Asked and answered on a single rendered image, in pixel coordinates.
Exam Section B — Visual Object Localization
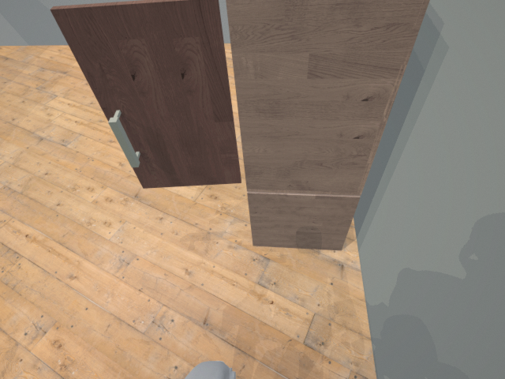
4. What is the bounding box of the handle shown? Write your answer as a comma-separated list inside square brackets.
[108, 110, 140, 167]

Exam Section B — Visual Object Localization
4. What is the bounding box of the robot left thigh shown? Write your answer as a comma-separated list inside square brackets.
[185, 361, 236, 379]

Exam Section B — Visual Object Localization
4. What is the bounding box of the cupboard door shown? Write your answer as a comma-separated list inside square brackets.
[50, 0, 241, 189]

